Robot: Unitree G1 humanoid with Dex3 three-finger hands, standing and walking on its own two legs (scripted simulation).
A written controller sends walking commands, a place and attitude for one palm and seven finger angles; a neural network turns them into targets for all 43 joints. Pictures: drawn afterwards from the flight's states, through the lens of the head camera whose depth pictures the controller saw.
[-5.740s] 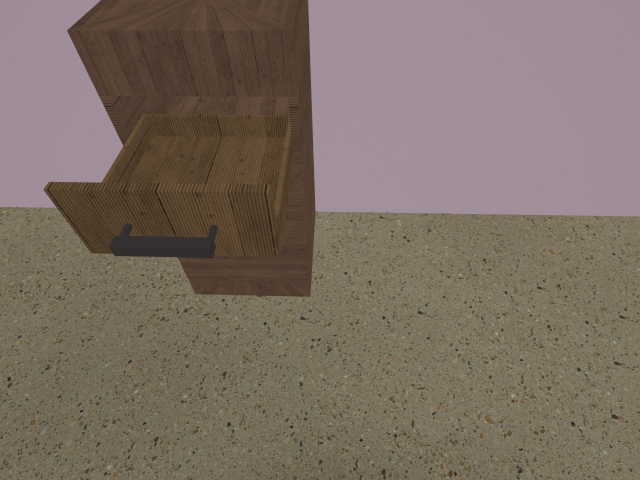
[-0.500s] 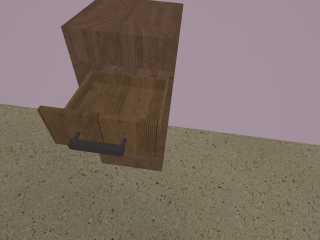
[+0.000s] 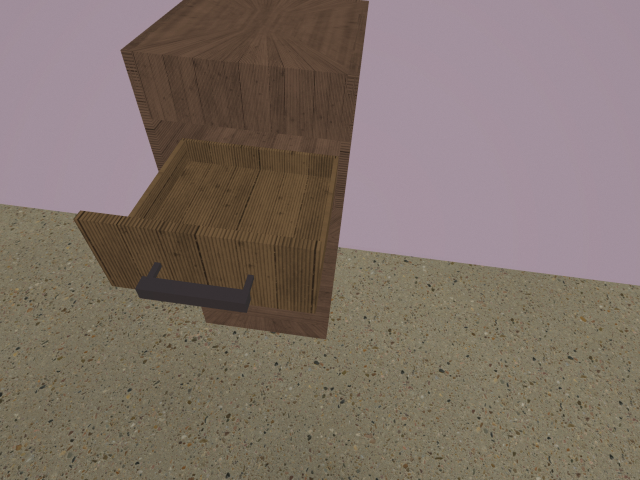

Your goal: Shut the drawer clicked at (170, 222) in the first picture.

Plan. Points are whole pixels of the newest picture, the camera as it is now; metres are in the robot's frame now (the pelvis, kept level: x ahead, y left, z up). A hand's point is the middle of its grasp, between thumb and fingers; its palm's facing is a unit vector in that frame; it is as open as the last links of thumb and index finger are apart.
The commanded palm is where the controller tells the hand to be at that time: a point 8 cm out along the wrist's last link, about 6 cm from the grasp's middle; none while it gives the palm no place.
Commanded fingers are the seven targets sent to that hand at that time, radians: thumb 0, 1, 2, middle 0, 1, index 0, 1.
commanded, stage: look again from close up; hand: left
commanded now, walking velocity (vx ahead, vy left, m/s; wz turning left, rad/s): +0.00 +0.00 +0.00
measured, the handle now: (198, 284) +0.41 +0.23 -0.05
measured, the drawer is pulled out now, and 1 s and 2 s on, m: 0.30 0.30 0.30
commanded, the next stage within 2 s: shuffle to correct the standing spot in 0.10 s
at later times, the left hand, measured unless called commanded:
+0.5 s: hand out of the picture +0.01 +0.16 -0.19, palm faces +0.04 -0.99 -0.14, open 7.3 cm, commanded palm none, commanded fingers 0.00 0.90 0.90 -0.20 -0.30 -0.20 -0.30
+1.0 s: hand (212, 429) +0.23 +0.18 -0.17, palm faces -0.04 -0.98 -0.20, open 7.3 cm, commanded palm none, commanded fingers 0.00 0.90 0.90 -0.20 -0.30 -0.20 -0.30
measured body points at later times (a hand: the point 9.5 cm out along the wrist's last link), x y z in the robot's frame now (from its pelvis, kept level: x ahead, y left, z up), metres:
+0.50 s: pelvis +0.04 +0.00 -0.01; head +0.04 +0.01 +0.44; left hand +0.01 +0.21 -0.17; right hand +0.03 -0.24 -0.15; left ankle +0.08 +0.06 -0.74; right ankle +0.04 -0.15 -0.74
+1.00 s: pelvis +0.13 +0.01 +0.00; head +0.17 +0.02 +0.45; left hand +0.23 +0.23 -0.15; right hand +0.07 -0.17 -0.16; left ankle +0.08 +0.06 -0.74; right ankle +0.15 -0.11 -0.71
